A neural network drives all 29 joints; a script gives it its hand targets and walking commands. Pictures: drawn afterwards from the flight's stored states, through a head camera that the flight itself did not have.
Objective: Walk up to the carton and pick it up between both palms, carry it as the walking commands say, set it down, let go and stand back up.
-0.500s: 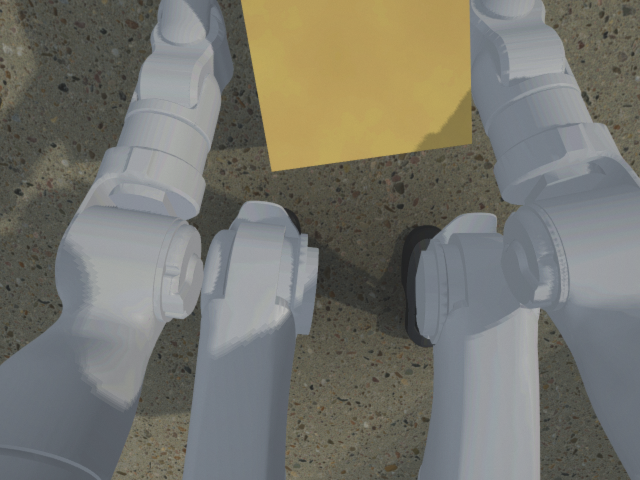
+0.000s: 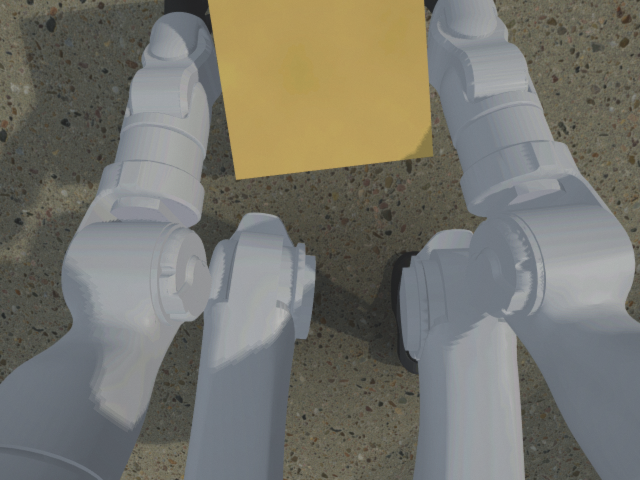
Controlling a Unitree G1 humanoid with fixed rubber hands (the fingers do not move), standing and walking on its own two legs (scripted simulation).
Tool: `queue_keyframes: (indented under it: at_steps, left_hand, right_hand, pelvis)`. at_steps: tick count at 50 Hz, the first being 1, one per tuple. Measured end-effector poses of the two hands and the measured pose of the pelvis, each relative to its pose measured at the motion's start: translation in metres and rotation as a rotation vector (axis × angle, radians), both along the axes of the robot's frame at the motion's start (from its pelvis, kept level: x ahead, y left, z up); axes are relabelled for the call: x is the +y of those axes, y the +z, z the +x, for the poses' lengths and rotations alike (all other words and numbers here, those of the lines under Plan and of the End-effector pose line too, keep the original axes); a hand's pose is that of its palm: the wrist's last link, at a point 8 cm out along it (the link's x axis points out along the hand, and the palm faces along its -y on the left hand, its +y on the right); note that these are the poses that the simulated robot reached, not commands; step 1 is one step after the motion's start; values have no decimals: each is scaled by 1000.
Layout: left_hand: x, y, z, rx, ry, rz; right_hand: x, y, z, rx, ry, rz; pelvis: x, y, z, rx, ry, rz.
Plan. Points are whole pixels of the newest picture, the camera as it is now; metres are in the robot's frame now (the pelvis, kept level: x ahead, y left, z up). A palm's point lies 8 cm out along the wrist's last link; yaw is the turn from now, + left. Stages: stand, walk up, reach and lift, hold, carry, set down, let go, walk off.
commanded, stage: reach and lift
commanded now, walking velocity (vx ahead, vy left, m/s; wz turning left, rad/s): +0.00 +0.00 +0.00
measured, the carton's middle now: (324, 51) +0.50 +0.05 -0.21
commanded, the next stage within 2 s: none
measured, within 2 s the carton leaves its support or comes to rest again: neither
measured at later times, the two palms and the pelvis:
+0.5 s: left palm (173, 30) +0.50 +0.19 -0.14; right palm out of the picture +0.53 -0.05 -0.12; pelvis -0.02 +0.01 +0.02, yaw +0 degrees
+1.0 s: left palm out of the picture +0.50 +0.17 -0.07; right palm out of the picture +0.52 -0.06 -0.07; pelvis -0.02 +0.01 +0.06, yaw +1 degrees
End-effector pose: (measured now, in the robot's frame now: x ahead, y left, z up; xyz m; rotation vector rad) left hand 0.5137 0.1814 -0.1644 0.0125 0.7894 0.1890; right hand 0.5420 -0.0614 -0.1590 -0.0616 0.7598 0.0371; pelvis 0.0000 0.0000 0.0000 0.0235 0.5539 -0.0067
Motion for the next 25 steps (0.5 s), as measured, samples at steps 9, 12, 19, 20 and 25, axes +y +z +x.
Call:
queue_keyframes:
  at_steps: [9,12,19,20,25]
  left_hand:
    - [2,6,-9,13,36,49]
    - [4,11,-8,-16,42,40]
    - [7,23,-8,-68,60,-14]
    - [7,24,-10,-60,63,-18]
    - [5,28,-17,-22,62,-9]
  right_hand:
    - [8,5,-5,1,-13,0]
    - [9,13,-2,-29,-7,-6]
    - [14,35,-3,-76,-32,-14]
    - [13,35,-5,-68,-35,-13]
    - [11,35,-14,-31,-32,-12]
  pelvis:
    - [3,5,-1,21,5,-5]
    - [4,9,-7,-21,9,-5]
    - [6,13,-20,-84,13,-17]
    - [7,14,-21,-86,15,-20]
    - [11,21,-24,-84,28,-40]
